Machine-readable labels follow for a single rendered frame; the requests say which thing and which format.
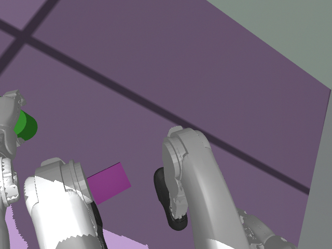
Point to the left robot arm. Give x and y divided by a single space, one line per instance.
9 182

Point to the left robot foot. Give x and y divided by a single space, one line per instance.
99 225

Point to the right robot arm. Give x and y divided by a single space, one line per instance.
278 242

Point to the right robot foot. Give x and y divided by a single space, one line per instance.
163 196

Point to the left robot hand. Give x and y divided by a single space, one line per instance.
10 107

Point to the right robot hand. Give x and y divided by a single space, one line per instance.
257 232

